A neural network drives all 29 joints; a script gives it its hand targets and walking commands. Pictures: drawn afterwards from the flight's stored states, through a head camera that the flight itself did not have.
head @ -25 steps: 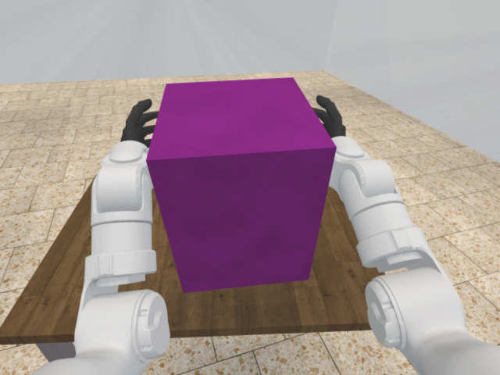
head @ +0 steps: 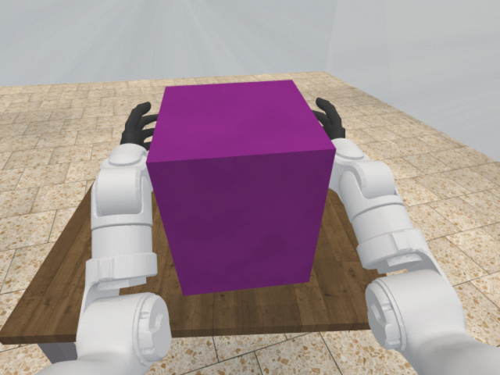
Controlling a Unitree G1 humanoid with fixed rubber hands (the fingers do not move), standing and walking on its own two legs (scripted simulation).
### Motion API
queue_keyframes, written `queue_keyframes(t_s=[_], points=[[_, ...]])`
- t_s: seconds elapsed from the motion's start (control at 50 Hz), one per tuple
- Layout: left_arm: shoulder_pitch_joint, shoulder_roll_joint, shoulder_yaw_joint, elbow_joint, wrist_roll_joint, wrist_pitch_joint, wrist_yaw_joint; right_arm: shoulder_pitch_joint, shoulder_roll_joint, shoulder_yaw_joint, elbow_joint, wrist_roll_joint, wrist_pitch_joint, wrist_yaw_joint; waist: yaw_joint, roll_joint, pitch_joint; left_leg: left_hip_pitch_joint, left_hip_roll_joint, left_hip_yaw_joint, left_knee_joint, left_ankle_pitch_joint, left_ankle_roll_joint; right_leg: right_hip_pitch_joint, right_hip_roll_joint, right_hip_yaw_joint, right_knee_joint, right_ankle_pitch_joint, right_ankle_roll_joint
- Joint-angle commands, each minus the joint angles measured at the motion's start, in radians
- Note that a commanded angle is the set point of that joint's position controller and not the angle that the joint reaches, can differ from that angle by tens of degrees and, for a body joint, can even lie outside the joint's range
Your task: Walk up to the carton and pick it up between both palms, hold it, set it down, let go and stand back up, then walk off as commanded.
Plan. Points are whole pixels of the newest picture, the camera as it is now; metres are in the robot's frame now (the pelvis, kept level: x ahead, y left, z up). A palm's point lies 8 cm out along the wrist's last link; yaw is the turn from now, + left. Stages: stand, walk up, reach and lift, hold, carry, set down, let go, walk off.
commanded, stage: hold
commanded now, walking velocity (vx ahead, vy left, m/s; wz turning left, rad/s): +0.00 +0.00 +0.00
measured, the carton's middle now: (238, 186) +0.35 +0.01 +0.20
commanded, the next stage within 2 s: none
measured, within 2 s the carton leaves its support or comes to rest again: neither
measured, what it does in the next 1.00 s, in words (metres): stands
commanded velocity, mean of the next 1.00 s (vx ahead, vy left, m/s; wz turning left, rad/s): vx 0.00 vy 0.00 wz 0.00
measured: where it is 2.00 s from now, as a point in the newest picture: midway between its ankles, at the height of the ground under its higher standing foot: outside the picture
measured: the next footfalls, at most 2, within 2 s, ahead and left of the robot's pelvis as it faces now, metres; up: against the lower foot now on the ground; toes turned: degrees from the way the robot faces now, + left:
none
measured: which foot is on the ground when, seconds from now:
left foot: down 0.00-1.00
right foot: down 0.00-1.00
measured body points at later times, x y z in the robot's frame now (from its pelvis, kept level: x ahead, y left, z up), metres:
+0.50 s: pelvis +0.00 +0.00 +0.00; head -0.08 +0.02 +0.44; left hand +0.38 +0.16 +0.26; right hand +0.38 -0.14 +0.27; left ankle +0.03 +0.12 -0.75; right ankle +0.00 -0.12 -0.75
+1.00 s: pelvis +0.00 +0.00 +0.00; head -0.08 +0.02 +0.44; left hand +0.38 +0.16 +0.26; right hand +0.38 -0.14 +0.27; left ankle +0.03 +0.12 -0.75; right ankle +0.00 -0.12 -0.75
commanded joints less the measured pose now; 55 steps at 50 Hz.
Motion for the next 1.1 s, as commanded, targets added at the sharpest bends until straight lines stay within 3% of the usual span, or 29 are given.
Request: queue_keyframes(t_s=[0.0, 0.06, 0.1, 0.16, 0.18, 0.22, 0.28, 0.3, 0.34, 0.38, 0.42, 0.48, 0.54, 0.56, 0.6, 0.7, 0.78, 0.82, 0.84, 0.88, 0.9, 0.98, 1.06, 1.08], points=[[-0.750, -0.579, -0.464, -0.130, -0.183, -0.105, -0.145, -0.748, 0.674, 0.298, -0.339, 0.138, -0.046, 0.096, -0.010, 0.044, -0.396, 0.136, -0.058, 0.030, -0.010, 0.190, -0.028, 0.044, 0.069, -0.022, -0.012, 0.191, 0.053], [-0.765, -0.561, -0.435, -0.076, -0.166, -0.104, -0.152, -0.737, 0.651, 0.263, -0.255, 0.106, -0.042, 0.102, -0.010, 0.069, -0.314, 0.105, -0.056, 0.038, -0.034, 0.110, -0.025, -0.003, 0.061, -0.026, -0.025, 0.097, 0.052], [-0.731, -0.563, -0.423, -0.075, -0.153, -0.099, -0.154, -0.730, 0.660, 0.285, -0.265, 0.118, -0.043, 0.101, 0.002, 0.055, -0.339, 0.116, -0.056, 0.037, -0.031, 0.142, -0.023, 0.021, 0.066, -0.026, -0.023, 0.131, 0.049], [-0.744, -0.556, -0.422, -0.052, -0.150, -0.103, -0.157, -0.745, 0.652, 0.274, -0.252, 0.125, -0.041, 0.102, -0.005, 0.049, -0.323, 0.104, -0.058, 0.033, -0.030, 0.140, -0.022, 0.027, 0.066, -0.022, -0.024, 0.135, 0.051], [-0.764, -0.566, -0.441, -0.099, -0.170, -0.111, -0.153, -0.757, 0.673, 0.290, -0.297, 0.135, -0.050, 0.100, 0.003, 0.044, -0.368, 0.117, -0.061, 0.035, -0.022, 0.168, -0.019, 0.040, 0.064, -0.014, -0.018, 0.173, 0.053], [-0.805, -0.585, -0.476, -0.118, -0.192, -0.117, -0.146, -0.768, 0.673, 0.275, -0.279, 0.141, -0.052, 0.101, -0.013, 0.087, -0.377, 0.116, -0.059, 0.033, -0.015, 0.171, -0.035, 0.025, 0.069, -0.022, -0.011, 0.160, 0.049], [-0.748, -0.569, -0.449, -0.076, -0.175, -0.108, -0.145, -0.749, 0.665, 0.287, -0.277, 0.135, -0.048, 0.101, -0.008, 0.061, -0.351, 0.125, -0.061, 0.031, -0.017, 0.174, -0.030, 0.022, 0.067, -0.024, -0.022, 0.162, 0.052], [-0.748, -0.558, -0.442, -0.111, -0.171, -0.112, -0.144, -0.735, 0.665, 0.304, -0.289, 0.148, -0.047, 0.101, -0.001, 0.040, -0.377, 0.132, -0.063, 0.032, -0.009, 0.205, -0.026, 0.049, 0.070, -0.022, -0.015, 0.203, 0.052], [-0.756, -0.571, -0.438, -0.084, -0.166, -0.108, -0.146, -0.736, 0.660, 0.285, -0.261, 0.141, -0.044, 0.098, 0.000, 0.054, -0.338, 0.122, -0.058, 0.032, -0.016, 0.171, -0.030, 0.022, 0.072, -0.028, -0.019, 0.148, 0.052], [-0.750, -0.571, -0.449, -0.111, -0.172, -0.108, -0.146, -0.732, 0.669, 0.296, -0.282, 0.142, -0.045, 0.099, -0.008, 0.056, -0.358, 0.125, -0.057, 0.031, -0.014, 0.196, -0.029, 0.041, 0.069, -0.022, -0.017, 0.193, 0.052], [-0.742, -0.564, -0.436, -0.135, -0.172, -0.109, -0.145, -0.734, 0.674, 0.319, -0.326, 0.163, -0.044, 0.094, 0.008, 0.048, -0.380, 0.137, -0.066, 0.031, -0.007, 0.221, -0.026, 0.060, 0.070, -0.024, -0.015, 0.224, 0.056], [-0.749, -0.563, -0.444, -0.114, -0.167, -0.103, -0.151, -0.718, 0.658, 0.289, -0.285, 0.140, -0.040, 0.096, -0.010, 0.053, -0.335, 0.118, -0.058, 0.034, -0.021, 0.159, -0.029, 0.033, 0.073, -0.028, -0.022, 0.149, 0.051], [-0.755, -0.566, -0.454, -0.144, -0.174, -0.103, -0.153, -0.732, 0.679, 0.302, -0.335, 0.149, -0.040, 0.089, -0.016, 0.048, -0.372, 0.131, -0.059, 0.029, -0.011, 0.195, -0.029, 0.055, 0.071, -0.021, -0.014, 0.212, 0.056], [-0.760, -0.567, -0.478, -0.162, -0.186, -0.104, -0.152, -0.726, 0.670, 0.299, -0.327, 0.155, -0.044, 0.089, -0.016, 0.077, -0.373, 0.140, -0.063, 0.033, -0.005, 0.224, -0.033, 0.047, 0.070, -0.019, -0.010, 0.236, 0.054], [-0.767, -0.569, -0.463, -0.130, -0.178, -0.102, -0.150, -0.734, 0.663, 0.286, -0.304, 0.147, -0.040, 0.093, -0.015, 0.065, -0.354, 0.131, -0.059, 0.029, -0.009, 0.185, -0.031, 0.029, 0.073, -0.026, -0.017, 0.165, 0.051], [-0.714, -0.555, -0.427, -0.095, -0.150, -0.095, -0.154, -0.721, 0.661, 0.295, -0.301, 0.141, -0.037, 0.096, 0.003, 0.050, -0.330, 0.106, -0.063, 0.033, -0.023, 0.160, -0.024, 0.047, 0.064, -0.016, -0.022, 0.173, 0.056], [-0.761, -0.560, -0.435, -0.084, -0.163, -0.103, -0.154, -0.754, 0.664, 0.278, -0.283, 0.129, -0.040, 0.104, -0.003, 0.049, -0.323, 0.090, -0.057, 0.030, -0.039, 0.111, -0.018, 0.014, 0.065, -0.020, -0.026, 0.111, 0.050], [-0.779, -0.562, -0.445, -0.116, -0.174, -0.108, -0.149, -0.755, 0.685, 0.294, -0.302, 0.141, -0.044, 0.105, 0.006, 0.049, -0.380, 0.116, -0.060, 0.031, -0.024, 0.158, -0.022, 0.036, 0.065, -0.017, -0.016, 0.152, 0.052], [-0.781, -0.573, -0.464, -0.135, -0.190, -0.114, -0.144, -0.756, 0.687, 0.301, -0.319, 0.141, -0.049, 0.099, -0.005, 0.041, -0.402, 0.136, -0.057, 0.033, -0.012, 0.202, -0.028, 0.041, 0.070, -0.020, -0.009, 0.198, 0.052], [-0.760, -0.564, -0.443, -0.092, -0.178, -0.111, -0.142, -0.772, 0.689, 0.304, -0.317, 0.145, -0.046, 0.096, 0.010, 0.040, -0.384, 0.121, -0.064, 0.031, -0.011, 0.179, -0.023, 0.032, 0.065, -0.017, -0.016, 0.179, 0.059], [-0.766, -0.567, -0.443, -0.099, -0.176, -0.110, -0.146, -0.737, 0.673, 0.281, -0.280, 0.139, -0.040, 0.096, -0.013, 0.062, -0.375, 0.130, -0.061, 0.030, -0.014, 0.166, -0.026, 0.025, 0.070, -0.020, -0.017, 0.165, 0.052], [-0.702, -0.551, -0.409, -0.078, -0.147, -0.092, -0.159, -0.721, 0.648, 0.292, -0.288, 0.150, -0.034, 0.087, -0.003, 0.050, -0.329, 0.123, -0.062, 0.036, -0.013, 0.191, -0.025, 0.049, 0.065, -0.022, -0.020, 0.203, 0.059], [-0.731, -0.567, -0.462, -0.163, -0.173, -0.097, -0.157, -0.708, 0.667, 0.310, -0.344, 0.167, -0.034, 0.079, -0.019, 0.063, -0.380, 0.143, -0.063, 0.031, 0.004, 0.254, -0.030, 0.071, 0.067, -0.015, -0.005, 0.294, 0.062], [-0.747, -0.555, -0.453, -0.137, -0.169, -0.096, -0.159, -0.719, 0.658, 0.305, -0.312, 0.155, -0.030, 0.082, -0.021, 0.061, -0.355, 0.132, -0.064, 0.030, -0.001, 0.221, -0.032, 0.064, 0.071, -0.023, -0.010, 0.245, 0.056]])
